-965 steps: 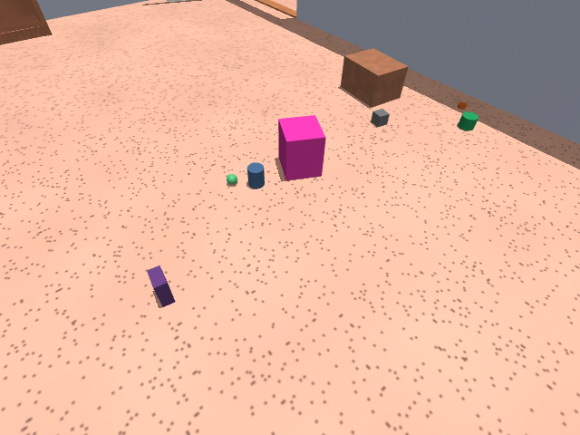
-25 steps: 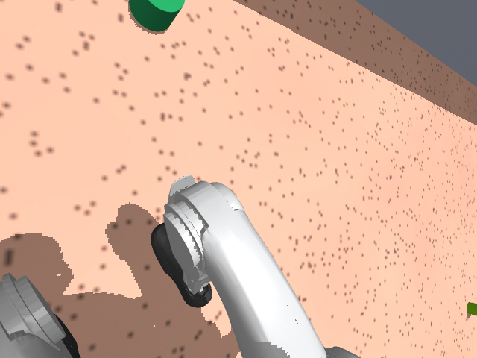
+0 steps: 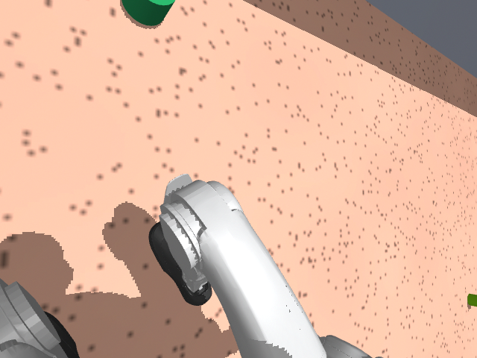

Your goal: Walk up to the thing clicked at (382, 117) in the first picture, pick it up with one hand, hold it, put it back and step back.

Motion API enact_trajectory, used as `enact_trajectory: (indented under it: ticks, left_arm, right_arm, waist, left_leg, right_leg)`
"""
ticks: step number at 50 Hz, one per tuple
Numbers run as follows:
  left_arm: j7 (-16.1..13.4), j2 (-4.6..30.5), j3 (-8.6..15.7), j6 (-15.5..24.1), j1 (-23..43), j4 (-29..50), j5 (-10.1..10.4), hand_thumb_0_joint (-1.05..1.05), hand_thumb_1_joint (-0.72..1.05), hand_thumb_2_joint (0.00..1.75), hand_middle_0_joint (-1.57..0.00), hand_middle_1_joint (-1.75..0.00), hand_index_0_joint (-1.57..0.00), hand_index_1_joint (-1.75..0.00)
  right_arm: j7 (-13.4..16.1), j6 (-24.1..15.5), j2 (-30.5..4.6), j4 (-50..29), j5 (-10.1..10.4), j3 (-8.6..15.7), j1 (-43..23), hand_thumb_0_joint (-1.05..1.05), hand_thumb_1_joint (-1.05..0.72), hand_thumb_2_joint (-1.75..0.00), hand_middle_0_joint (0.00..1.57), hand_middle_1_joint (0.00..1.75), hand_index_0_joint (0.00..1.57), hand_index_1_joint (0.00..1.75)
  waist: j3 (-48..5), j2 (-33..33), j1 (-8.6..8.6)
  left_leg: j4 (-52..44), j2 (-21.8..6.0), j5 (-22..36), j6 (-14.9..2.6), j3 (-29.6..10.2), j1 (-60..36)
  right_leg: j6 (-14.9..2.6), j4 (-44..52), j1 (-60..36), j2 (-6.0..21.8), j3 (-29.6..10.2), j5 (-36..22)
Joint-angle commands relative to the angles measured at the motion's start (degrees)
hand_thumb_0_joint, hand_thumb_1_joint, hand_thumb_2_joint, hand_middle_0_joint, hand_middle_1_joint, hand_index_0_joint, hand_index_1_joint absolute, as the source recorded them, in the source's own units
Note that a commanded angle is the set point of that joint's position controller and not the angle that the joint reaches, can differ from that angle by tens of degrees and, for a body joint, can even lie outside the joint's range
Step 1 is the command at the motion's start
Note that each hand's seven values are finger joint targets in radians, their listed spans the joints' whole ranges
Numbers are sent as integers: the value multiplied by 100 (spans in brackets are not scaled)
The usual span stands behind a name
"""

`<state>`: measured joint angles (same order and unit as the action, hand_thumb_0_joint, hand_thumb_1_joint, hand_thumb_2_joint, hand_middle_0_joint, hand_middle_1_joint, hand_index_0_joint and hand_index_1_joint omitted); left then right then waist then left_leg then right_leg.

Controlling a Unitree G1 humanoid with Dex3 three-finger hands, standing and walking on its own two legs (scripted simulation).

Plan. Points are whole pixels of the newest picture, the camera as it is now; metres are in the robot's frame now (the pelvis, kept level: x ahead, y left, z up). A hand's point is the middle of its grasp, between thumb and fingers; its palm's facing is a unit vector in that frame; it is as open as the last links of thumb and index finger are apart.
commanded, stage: close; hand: left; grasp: from above
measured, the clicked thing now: out of the picture +0.48 +0.28 -0.29
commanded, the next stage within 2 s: settle in 0.92 s
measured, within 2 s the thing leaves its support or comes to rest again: leaves its support in 1.52 s
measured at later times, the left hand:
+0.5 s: hand out of the picture +0.48 +0.27 -0.26, palm faces -0.14 -0.41 -0.90, open 10.9 cm
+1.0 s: hand out of the picture +0.48 +0.28 -0.25, palm faces -0.13 -0.41 -0.90, open 10.5 cm
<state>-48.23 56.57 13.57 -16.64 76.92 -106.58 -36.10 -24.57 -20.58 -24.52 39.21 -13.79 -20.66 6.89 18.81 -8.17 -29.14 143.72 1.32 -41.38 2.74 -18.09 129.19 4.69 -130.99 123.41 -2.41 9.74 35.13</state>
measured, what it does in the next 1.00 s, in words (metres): stands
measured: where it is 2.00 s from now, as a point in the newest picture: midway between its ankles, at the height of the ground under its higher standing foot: (134, 321)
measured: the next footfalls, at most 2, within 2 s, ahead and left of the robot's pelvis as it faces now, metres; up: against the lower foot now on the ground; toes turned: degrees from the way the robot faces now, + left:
none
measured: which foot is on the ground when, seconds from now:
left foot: down 0.00-1.00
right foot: down 0.00-1.00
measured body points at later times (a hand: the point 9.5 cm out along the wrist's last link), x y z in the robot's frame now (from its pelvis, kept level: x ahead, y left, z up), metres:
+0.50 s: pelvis +0.00 +0.00 +0.01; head +0.31 +0.10 +0.31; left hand +0.48 +0.29 -0.21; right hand -0.03 -0.24 -0.02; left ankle +0.07 +0.13 -0.29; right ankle +0.13 -0.13 -0.29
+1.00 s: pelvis +0.00 +0.00 +0.01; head +0.31 +0.10 +0.31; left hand +0.48 +0.29 -0.20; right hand -0.02 -0.24 -0.03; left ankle +0.07 +0.13 -0.29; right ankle +0.13 -0.13 -0.29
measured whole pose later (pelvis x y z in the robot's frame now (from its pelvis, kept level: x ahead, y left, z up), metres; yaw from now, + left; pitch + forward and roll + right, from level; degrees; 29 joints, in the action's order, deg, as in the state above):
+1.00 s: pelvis +0.00 +0.00 +0.01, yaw +0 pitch +26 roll -16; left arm -48.6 56.0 13.2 -17.4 76.0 -105.8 -35.3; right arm -24.5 -20.8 -24.7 39.4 -13.9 -20.6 7.7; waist 18.5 -8.0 -29.1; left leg 143.0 1.0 -41.9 2.8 -18.4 128.3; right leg 4.5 -130.1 122.6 -2.4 10.2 35.4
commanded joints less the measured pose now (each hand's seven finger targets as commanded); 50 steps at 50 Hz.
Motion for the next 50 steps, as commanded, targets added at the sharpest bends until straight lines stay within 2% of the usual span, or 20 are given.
enact_trajectory:
  ticks: [1,3,5,8,12,13,14,15,16,18,19,21,22,27,31,34,36,38,45,50]
  left_arm:
    - [-206,732,-266,-58,1376,526,-48,0,-14,80,-36,-91,-37,-90]
    - [-241,870,-170,-61,1434,489,-111,0,-15,80,-35,-90,-36,-89]
    - [-241,811,-239,-74,1420,459,-156,0,-14,79,-37,-88,-37,-88]
    - [-224,717,-274,-54,1453,560,-23,0,-12,79,-39,-88,-39,-88]
    - [-248,868,-245,-63,1393,521,-74,0,-6,75,-43,-85,-44,-84]
    - [-227,886,-193,-39,1420,608,-17,0,-6,74,-43,-84,-44,-83]
    - [-253,903,-206,-40,1407,543,-99,0,-6,75,-42,-85,-43,-84]
    - [-252,846,-196,-47,1395,590,-43,0,-5,75,-44,-84,-45,-83]
    - [-231,953,-230,-54,1353,495,-185,0,-4,70,-43,-85,-45,-83]
    - [-207,878,-248,-57,1323,506,-170,0,-2,76,-46,-85,-47,-85]
    - [-217,830,-242,-58,1375,603,-85,0,1,80,-49,-85,-49,-85]
    - [-220,783,-236,-58,1327,619,-17,0,2,76,-50,-82,-50,-82]
    - [-223,878,-202,-57,1323,552,-71,0,3,74,-49,-84,-50,-83]
    - [-249,836,-214,-77,1212,502,-91,0,11,76,-56,-82,-57,-82]
    - [-234,743,-174,-78,1301,581,29,0,13,77,-57,-82,-58,-82]
    - [-227,767,-200,-73,1247,491,-28,0,18,76,-61,-81,-61,-81]
    - [-195,634,-284,-70,1249,528,-18,0,21,81,-64,-83,-64,-83]
    - [-227,682,-253,-60,1307,598,12,0,22,76,-64,-79,-65,-79]
    - [-207,699,-263,-77,1216,526,14,0,26,78,-69,-80,-69,-80]
    - [-253,743,-156,-78,1327,554,77,0,28,77,-69,-78,-69,-78]
  right_arm:
    - [-14,45,-2112,297,-15,468,1348,0,-89,-90,20,30,20,30]
    - [0,68,-2099,349,27,475,1388,0,-89,-90,20,30,20,30]
    - [11,59,-2115,376,35,484,1428,0,-89,-90,20,30,20,30]
    - [4,25,-2108,334,2,469,1375,0,-89,-90,20,30,20,30]
    - [4,13,-2128,369,-4,453,1384,0,-89,-90,20,30,20,30]
    - [2,22,-2094,320,-12,440,1378,0,-89,-90,20,30,20,30]
    - [2,39,-2096,321,8,439,1415,0,-89,-90,20,30,20,30]
    - [-10,52,-2079,276,1,434,1390,0,-89,-90,20,30,20,30]
    - [17,40,-2082,368,1,428,1371,0,-89,-90,20,30,20,30]
    - [7,43,-2070,303,2,414,1418,0,-89,-90,20,30,20,30]
    - [-2,38,-2060,262,-3,425,1388,0,-89,-90,20,30,20,30]
    - [1,18,-2109,299,-29,451,1375,0,-89,-90,20,30,20,30]
    - [15,14,-2125,364,-27,458,1390,0,-89,-90,20,30,20,30]
    - [-6,33,-2069,351,-14,447,1441,0,-89,-90,20,30,20,30]
    - [-12,1,-2048,316,-35,469,1390,0,-89,-90,20,30,20,30]
    - [2,-2,-2079,375,-19,479,1395,0,-89,-90,20,30,20,30]
    - [-4,21,-2080,342,-18,482,1430,0,-89,-90,20,30,20,30]
    - [-11,12,-2089,310,-6,477,1386,0,-88,-90,20,30,20,30]
    - [-3,-2,-2114,352,-17,487,1377,0,-89,-90,20,30,20,30]
    - [-14,2,-2105,335,13,493,1372,0,-88,-90,20,30,20,30]
  waist:
    - [-3703,3004,-678]
    - [-3701,3065,-638]
    - [-3720,3051,-676]
    - [-3749,2957,-669]
    - [-3706,3039,-638]
    - [-3670,3063,-648]
    - [-3702,3103,-628]
    - [-3656,3145,-611]
    - [-3659,3174,-595]
    - [-3782,3056,-656]
    - [-3733,3058,-638]
    - [-3641,3125,-623]
    - [-3639,3083,-640]
    - [-3735,2953,-618]
    - [-3688,3021,-620]
    - [-3644,3071,-644]
    - [-3686,3045,-667]
    - [-3626,3087,-639]
    - [-3663,2955,-630]
    - [-3632,3029,-582]
  left_leg:
    - [-1497,-272,987,-283,591,-2517]
    - [-1570,-297,965,-282,546,-2530]
    - [-1587,-313,964,-264,552,-2504]
    - [-1482,-302,1084,-275,615,-2420]
    - [-1523,-306,1001,-275,597,-2436]
    - [-1555,-291,1012,-264,578,-2504]
    - [-1586,-318,998,-260,551,-2514]
    - [-1601,-305,1012,-257,551,-2577]
    - [-1602,-327,962,-249,611,-2465]
    - [-1555,-323,1066,-255,626,-2427]
    - [-1541,-310,1139,-260,598,-2470]
    - [-1554,-307,1105,-250,583,-2567]
    - [-1574,-309,1066,-255,591,-2547]
    - [-1589,-315,1046,-272,593,-2389]
    - [-1583,-294,1039,-259,599,-2469]
    - [-1650,-312,953,-253,542,-2519]
    - [-1650,-318,1027,-247,548,-2491]
    - [-1654,-319,1076,-249,483,-2579]
    - [-1591,-299,991,-278,578,-2452]
    - [-1603,-309,1040,-258,511,-2552]
  right_leg:
    - [-433,1114,-2395,-120,758,-1337]
    - [-454,1123,-2283,-98,770,-1328]
    - [-437,1191,-2381,-123,756,-1386]
    - [-406,1198,-2501,-129,730,-1462]
    - [-412,1206,-2486,-124,736,-1377]
    - [-424,1145,-2462,-110,753,-1366]
    - [-443,1169,-2447,-107,774,-1346]
    - [-459,1144,-2410,-88,771,-1344]
    - [-448,1214,-2424,-139,746,-1350]
    - [-423,1274,-2610,-163,730,-1470]
    - [-424,1220,-2557,-106,744,-1491]
    - [-432,1162,-2483,-110,763,-1432]
    - [-421,1193,-2483,-125,763,-1422]
    - [-413,1287,-2584,-146,741,-1451]
    - [-423,1227,-2518,-115,746,-1406]
    - [-423,1216,-2446,-119,781,-1329]
    - [-430,1217,-2514,-135,771,-1395]
    - [-429,1137,-2402,-91,790,-1425]
    - [-405,1233,-2493,-131,723,-1389]
    - [-417,1133,-2403,-68,762,-1397]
